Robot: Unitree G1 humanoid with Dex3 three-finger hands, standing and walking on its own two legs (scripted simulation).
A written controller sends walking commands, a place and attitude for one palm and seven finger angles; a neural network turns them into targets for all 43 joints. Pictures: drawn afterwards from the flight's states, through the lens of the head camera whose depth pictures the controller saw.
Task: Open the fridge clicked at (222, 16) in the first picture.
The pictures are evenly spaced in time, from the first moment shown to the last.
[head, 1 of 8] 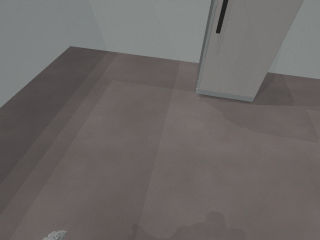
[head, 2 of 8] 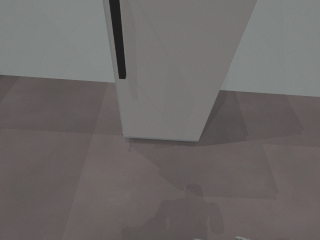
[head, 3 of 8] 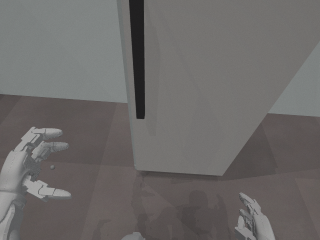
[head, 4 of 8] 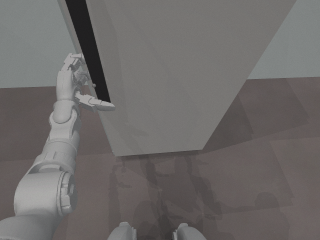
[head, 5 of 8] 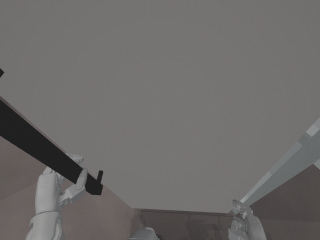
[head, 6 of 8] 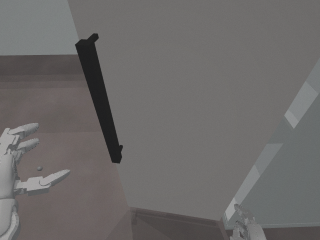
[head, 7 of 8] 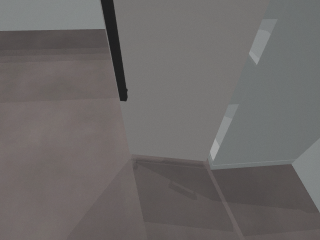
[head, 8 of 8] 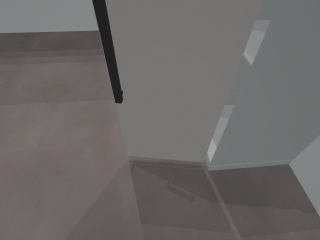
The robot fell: no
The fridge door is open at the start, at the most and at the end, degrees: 0 87 79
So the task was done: yes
